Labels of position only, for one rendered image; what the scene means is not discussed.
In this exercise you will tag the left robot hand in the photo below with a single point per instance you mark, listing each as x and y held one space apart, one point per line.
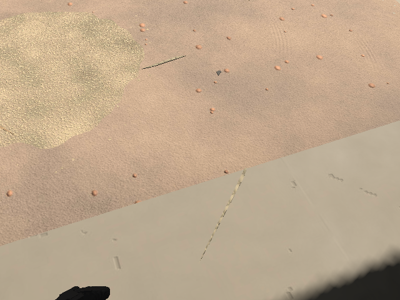
85 293

